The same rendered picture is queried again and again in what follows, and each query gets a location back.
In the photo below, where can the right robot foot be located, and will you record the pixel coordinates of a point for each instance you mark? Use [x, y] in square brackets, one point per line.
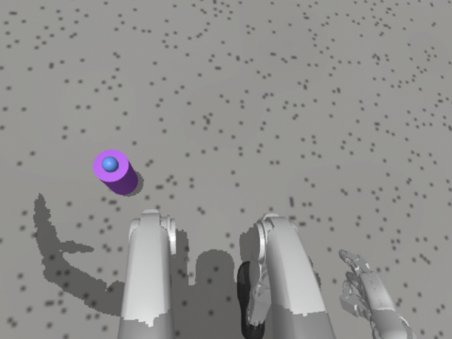
[243, 292]

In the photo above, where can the bottle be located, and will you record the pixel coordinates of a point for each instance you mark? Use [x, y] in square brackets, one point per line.
[114, 169]

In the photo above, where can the right robot arm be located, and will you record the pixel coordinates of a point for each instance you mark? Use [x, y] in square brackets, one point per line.
[389, 324]

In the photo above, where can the right robot hand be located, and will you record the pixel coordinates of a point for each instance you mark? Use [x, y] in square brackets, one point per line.
[374, 294]

